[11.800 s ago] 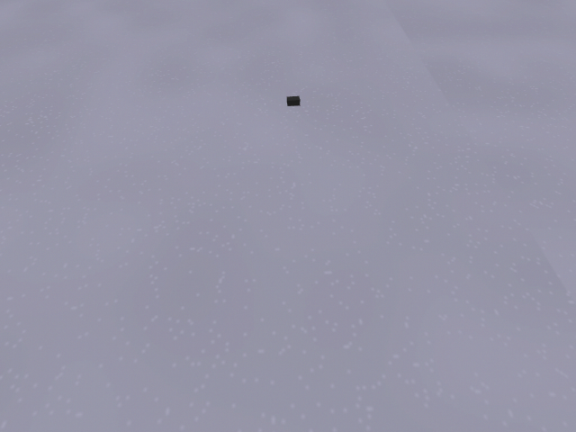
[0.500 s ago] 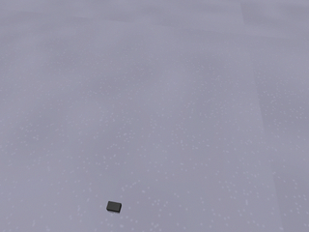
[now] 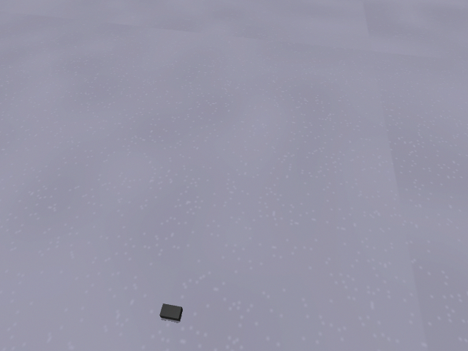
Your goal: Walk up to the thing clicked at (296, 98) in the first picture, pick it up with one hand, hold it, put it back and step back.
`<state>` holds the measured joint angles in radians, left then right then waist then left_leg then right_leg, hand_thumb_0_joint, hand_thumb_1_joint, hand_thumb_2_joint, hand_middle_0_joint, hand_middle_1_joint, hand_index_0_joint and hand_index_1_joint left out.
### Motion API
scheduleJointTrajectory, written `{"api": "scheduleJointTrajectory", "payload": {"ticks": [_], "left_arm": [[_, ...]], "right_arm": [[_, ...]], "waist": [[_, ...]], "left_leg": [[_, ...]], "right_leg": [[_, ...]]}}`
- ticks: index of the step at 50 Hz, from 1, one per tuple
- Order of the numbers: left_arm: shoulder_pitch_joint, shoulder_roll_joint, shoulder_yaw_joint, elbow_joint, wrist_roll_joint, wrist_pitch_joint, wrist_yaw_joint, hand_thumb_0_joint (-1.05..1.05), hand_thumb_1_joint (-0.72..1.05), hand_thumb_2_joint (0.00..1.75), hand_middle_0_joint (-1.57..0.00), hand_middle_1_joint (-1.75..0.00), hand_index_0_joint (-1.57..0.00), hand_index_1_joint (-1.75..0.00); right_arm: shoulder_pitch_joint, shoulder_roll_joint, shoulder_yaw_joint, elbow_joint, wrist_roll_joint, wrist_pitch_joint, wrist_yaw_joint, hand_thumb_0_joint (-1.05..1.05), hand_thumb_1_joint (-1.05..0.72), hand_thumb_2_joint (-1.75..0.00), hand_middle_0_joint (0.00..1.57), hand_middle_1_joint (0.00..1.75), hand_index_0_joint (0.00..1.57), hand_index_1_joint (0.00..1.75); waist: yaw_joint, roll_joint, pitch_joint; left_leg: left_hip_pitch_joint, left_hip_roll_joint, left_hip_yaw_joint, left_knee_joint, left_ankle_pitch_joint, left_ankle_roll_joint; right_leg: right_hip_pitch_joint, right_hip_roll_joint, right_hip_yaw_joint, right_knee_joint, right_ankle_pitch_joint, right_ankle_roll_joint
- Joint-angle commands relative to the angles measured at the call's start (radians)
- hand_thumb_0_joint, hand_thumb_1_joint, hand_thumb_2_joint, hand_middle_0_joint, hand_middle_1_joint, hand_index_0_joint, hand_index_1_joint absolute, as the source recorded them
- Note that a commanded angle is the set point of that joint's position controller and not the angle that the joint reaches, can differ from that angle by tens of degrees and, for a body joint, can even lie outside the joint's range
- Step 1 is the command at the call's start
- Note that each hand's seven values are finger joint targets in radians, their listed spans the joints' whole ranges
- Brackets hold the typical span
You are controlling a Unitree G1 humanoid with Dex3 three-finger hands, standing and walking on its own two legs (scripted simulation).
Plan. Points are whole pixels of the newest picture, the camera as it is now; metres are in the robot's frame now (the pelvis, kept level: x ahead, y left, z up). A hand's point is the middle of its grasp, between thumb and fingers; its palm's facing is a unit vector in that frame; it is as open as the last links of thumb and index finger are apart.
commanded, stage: stand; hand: left
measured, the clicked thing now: (171, 312) +0.37 +0.27 -0.76
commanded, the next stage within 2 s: walk up in 0.22 s
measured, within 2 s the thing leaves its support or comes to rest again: neither
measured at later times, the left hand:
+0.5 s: hand out of the picture +0.06 +0.32 -0.17, palm faces -0.01 -0.91 -0.42, open 7.3 cm
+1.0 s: hand out of the picture +0.01 +0.33 -0.17, palm faces -0.06 -0.93 -0.35, open 7.3 cm
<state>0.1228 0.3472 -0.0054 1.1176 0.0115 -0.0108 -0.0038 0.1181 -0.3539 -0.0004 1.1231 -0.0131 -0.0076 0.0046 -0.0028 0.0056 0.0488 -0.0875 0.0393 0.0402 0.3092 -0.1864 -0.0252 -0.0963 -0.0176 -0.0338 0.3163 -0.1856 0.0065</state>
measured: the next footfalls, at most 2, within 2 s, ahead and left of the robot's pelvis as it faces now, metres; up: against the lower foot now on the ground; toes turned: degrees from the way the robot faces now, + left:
right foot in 0.92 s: -0.05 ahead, -0.05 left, +0.00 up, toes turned +0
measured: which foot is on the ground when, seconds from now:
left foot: down 0.00-1.00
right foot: down 0.00-0.54, up 0.56-0.90, down 0.92-1.00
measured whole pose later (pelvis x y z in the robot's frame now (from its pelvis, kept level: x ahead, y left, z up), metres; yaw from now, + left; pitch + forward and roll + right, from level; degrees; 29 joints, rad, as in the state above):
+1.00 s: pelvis -0.07 +0.07 -0.01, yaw -2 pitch -4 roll -1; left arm 0.15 0.36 0.04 1.02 0.03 0.03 -0.02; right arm 0.16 -0.36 -0.03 0.97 -0.01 -0.01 -0.01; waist 0.00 0.01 0.12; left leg -0.22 0.02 0.03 0.58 -0.34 0.00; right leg -0.14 0.03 0.03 0.50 -0.29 -0.01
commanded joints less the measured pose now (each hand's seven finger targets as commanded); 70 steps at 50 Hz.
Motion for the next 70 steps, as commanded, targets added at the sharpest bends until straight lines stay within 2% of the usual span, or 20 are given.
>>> {"api": "scheduleJointTrajectory", "payload": {"ticks": [1, 10, 12, 14, 20, 23, 25, 26, 27, 28, 29, 31, 35, 38, 42, 45, 47, 48, 53, 70], "left_arm": [[-0.035, 0.222, 0.044, -0.059, -0.001, -0.023, 0.016, 0.00, 0.90, 0.90, -0.20, -0.30, -0.20, -0.30], [-0.028, 0.217, 0.042, -0.058, -0.001, -0.023, 0.015, 0.00, 0.90, 0.90, -0.20, -0.30, -0.20, -0.30], [-0.017, 0.285, 0.081, -0.078, -0.004, -0.022, 0.034, 0.00, 0.90, 0.90, -0.20, -0.30, -0.20, -0.30], [-0.006, 0.294, 0.092, -0.094, -0.004, -0.019, 0.039, 0.00, 0.90, 0.90, -0.20, -0.30, -0.20, -0.30], [-0.050, 0.328, 0.124, -0.183, 0.030, -0.009, 0.053, 0.00, 0.90, 0.90, -0.20, -0.30, -0.20, -0.30], [-0.093, 0.303, 0.116, -0.217, 0.035, -0.012, 0.052, 0.00, 0.90, 0.90, -0.20, -0.30, -0.20, -0.30], [-0.111, 0.278, 0.103, -0.232, 0.021, 0.001, 0.040, 0.00, 0.90, 0.90, -0.20, -0.30, -0.20, -0.30], [-0.117, 0.249, 0.090, -0.240, 0.009, 0.014, 0.033, 0.00, 0.90, 0.90, -0.20, -0.30, -0.20, -0.30], [-0.056, 0.154, 0.069, -0.250, -0.006, 0.025, 0.028, 0.00, 0.90, 0.90, -0.20, -0.30, -0.20, -0.30], [-0.036, 0.215, 0.087, -0.220, -0.005, 0.041, 0.043, 0.00, 0.90, 0.90, -0.20, -0.30, -0.20, -0.30], [-0.054, 0.253, 0.093, -0.200, -0.007, 0.044, 0.046, 0.00, 0.90, 0.90, -0.20, -0.30, -0.20, -0.30], [-0.010, 0.235, 0.090, -0.174, -0.020, 0.043, 0.034, 0.00, 0.90, 0.90, -0.20, -0.30, -0.20, -0.30], [-0.033, 0.229, 0.085, -0.180, -0.002, 0.033, 0.021, 0.00, 0.90, 0.90, -0.20, -0.30, -0.20, -0.30], [-0.043, 0.229, 0.087, -0.197, 0.005, 0.040, 0.017, 0.00, 0.90, 0.90, -0.20, -0.30, -0.20, -0.30], [0.005, 0.225, 0.094, -0.183, 0.013, 0.040, 0.003, 0.00, 0.90, 0.90, -0.20, -0.30, -0.20, -0.30], [0.076, 0.194, 0.092, -0.145, 0.018, 0.021, 0.003, 0.00, 0.90, 0.90, -0.20, -0.30, -0.20, -0.30], [0.020, 0.287, 0.108, -0.166, 0.025, -0.001, 0.004, 0.00, 0.90, 0.90, -0.20, -0.30, -0.20, -0.30], [-0.051, 0.297, 0.103, -0.189, 0.020, 0.001, -0.005, 0.00, 0.90, 0.90, -0.20, -0.30, -0.20, -0.30], [-0.051, 0.224, 0.085, -0.175, 0.009, 0.006, -0.016, 0.00, 0.90, 0.90, -0.20, -0.30, -0.20, -0.30], [-0.054, 0.220, 0.082, -0.101, -0.001, -0.002, -0.006, 0.00, 0.90, 0.90, -0.20, -0.30, -0.20, -0.30]], "right_arm": [[-0.031, -0.206, -0.040, -0.057, 0.000, -0.018, -0.012, 0.00, -0.90, -0.90, 0.20, 0.30, 0.20, 0.30], [-0.036, -0.209, -0.041, -0.057, 0.002, -0.017, -0.012, 0.00, -0.90, -0.90, 0.20, 0.30, 0.20, 0.30], [-0.042, -0.242, -0.079, -0.089, 0.003, 0.025, -0.004, 0.00, -0.90, -0.90, 0.20, 0.30, 0.20, 0.30], [-0.033, -0.229, -0.086, -0.116, 0.006, 0.034, 0.001, 0.00, -0.90, -0.90, 0.20, 0.30, 0.20, 0.30], [-0.007, -0.213, -0.113, -0.204, -0.009, 0.080, 0.026, 0.00, -0.90, -0.90, 0.20, 0.30, 0.20, 0.30], [0.068, -0.208, -0.123, -0.213, -0.007, 0.067, 0.027, 0.00, -0.90, -0.90, 0.20, 0.30, 0.20, 0.30], [0.124, -0.195, -0.126, -0.177, -0.015, 0.044, 0.021, 0.00, -0.90, -0.90, 0.20, 0.30, 0.20, 0.30], [0.147, -0.224, -0.135, -0.169, -0.029, 0.033, 0.014, 0.00, -0.90, -0.90, 0.20, 0.30, 0.20, 0.30], [0.101, -0.299, -0.148, -0.195, -0.044, 0.015, 0.007, 0.00, -0.90, -0.90, 0.20, 0.30, 0.20, 0.30], [0.039, -0.382, -0.155, -0.226, -0.032, 0.007, 0.005, 0.00, -0.90, -0.90, 0.20, 0.30, 0.20, 0.30], [0.011, -0.363, -0.151, -0.230, -0.021, 0.004, 0.003, 0.00, -0.90, -0.90, 0.20, 0.30, 0.20, 0.30], [-0.049, -0.264, -0.115, -0.237, -0.020, -0.010, -0.012, 0.00, -0.90, -0.90, 0.20, 0.30, 0.20, 0.30], [0.064, -0.276, -0.123, -0.215, -0.013, -0.027, -0.024, 0.00, -0.90, -0.90, 0.20, 0.30, 0.20, 0.30], [0.102, -0.287, -0.126, -0.218, -0.009, -0.029, -0.036, 0.00, -0.90, -0.90, 0.20, 0.30, 0.20, 0.30], [0.050, -0.288, -0.119, -0.250, -0.011, -0.030, -0.036, 0.00, -0.90, -0.90, 0.20, 0.30, 0.20, 0.30], [-0.005, -0.249, -0.095, -0.255, 0.000, -0.024, -0.029, 0.00, -0.90, -0.90, 0.20, 0.30, 0.20, 0.30], [-0.002, -0.186, -0.073, -0.253, 0.015, -0.022, -0.023, 0.00, -0.90, -0.90, 0.20, 0.30, 0.20, 0.30], [0.028, -0.197, -0.078, -0.224, 0.011, -0.019, -0.024, 0.00, -0.90, -0.90, 0.20, 0.30, 0.20, 0.30], [0.047, -0.226, -0.077, -0.176, -0.011, -0.051, -0.019, 0.00, -0.90, -0.90, 0.20, 0.30, 0.20, 0.30], [0.004, -0.226, -0.058, -0.122, -0.003, -0.054, -0.029, 0.00, -0.90, -0.90, 0.20, 0.30, 0.20, 0.30]], "waist": [[-0.002, -0.007, -0.076], [0.002, -0.005, -0.056], [0.013, 0.019, -0.031], [0.014, -0.025, -0.087], [0.021, -0.201, -0.027], [-0.019, -0.187, -0.064], [-0.040, -0.133, -0.105], [-0.057, -0.051, -0.096], [-0.011, 0.198, -0.094], [-0.016, 0.204, -0.110], [-0.020, 0.173, -0.067], [0.034, 0.101, -0.042], [-0.025, 0.131, -0.077], [-0.041, 0.121, -0.071], [-0.019, 0.114, -0.062], [0.039, 0.060, -0.081], [0.019, -0.125, -0.049], [-0.007, -0.116, -0.027], [-0.011, -0.098, -0.025], [0.001, -0.003, -0.066]], "left_leg": [[0.017, 0.107, -0.085, -0.037, 0.160, 0.038], [0.011, 0.108, -0.091, -0.042, 0.157, 0.036], [-0.047, 0.071, -0.056, 0.066, 0.267, 0.045], [-0.038, 0.056, -0.055, 0.123, 0.246, 0.045], [-0.234, -0.007, -0.145, 0.612, -0.402, 0.051], [-0.231, 0.021, -0.152, 0.457, -0.366, 0.057], [-0.113, -0.027, -0.045, 0.146, -0.135, 0.041], [-0.043, 0.003, -0.095, 0.007, 0.018, 0.045], [0.018, 0.208, -0.409, -0.070, 0.242, 0.089], [-0.106, 0.288, -0.499, -0.042, 0.147, 0.196], [-0.205, 0.300, -0.505, -0.049, 0.053, 0.251], [-0.066, 0.206, -0.314, 0.043, 0.226, 0.207], [0.114, 0.222, -0.287, 0.113, 0.493, 0.195], [0.116, 0.247, -0.298, 0.106, 0.494, 0.197], [-0.021, 0.251, -0.297, 0.076, 0.250, 0.208], [-0.132, 0.179, -0.198, 0.151, 0.166, 0.134], [-0.231, -0.010, -0.053, 0.254, -0.126, 0.032], [-0.084, -0.018, -0.034, 0.270, -0.267, 0.024], [0.020, 0.087, -0.161, 0.037, -0.040, 0.080], [-0.001, 0.091, -0.101, 0.021, 0.136, 0.061]], "right_leg": [[0.008, -0.130, 0.099, -0.050, 0.200, -0.025], [0.004, -0.125, 0.091, -0.059, 0.183, -0.023], [0.002, -0.155, 0.102, 0.017, 0.399, -0.043], [0.012, -0.184, 0.130, 0.037, 0.410, -0.077], [-0.123, -0.400, 0.294, 0.004, 0.318, -0.295], [-0.082, -0.318, 0.195, 0.119, 0.365, -0.225], [-0.081, -0.230, 0.106, 0.258, 0.296, -0.155], [-0.153, -0.163, 0.067, 0.371, 0.174, -0.102], [-0.299, 0.009, 0.028, 0.532, -0.199, -0.034], [-0.267, 0.040, 0.155, 0.592, -0.441, -0.026], [-0.221, 0.033, 0.201, 0.661, -0.455, -0.031], [-0.302, 0.037, 0.235, 0.671, -0.352, -0.033], [-0.304, 0.029, 0.165, 0.506, -0.319, -0.006], [-0.273, 0.027, 0.129, 0.434, -0.308, -0.015], [-0.147, 0.011, 0.092, 0.327, -0.292, -0.032], [0.057, -0.013, 0.112, 0.012, -0.053, -0.060], [0.041, -0.198, 0.373, -0.056, -0.040, -0.167], [-0.141, -0.252, 0.378, -0.050, -0.155, -0.211], [-0.171, -0.080, 0.190, 0.008, -0.074, -0.064], [-0.010, -0.085, 0.172, -0.015, 0.155, -0.063]]}}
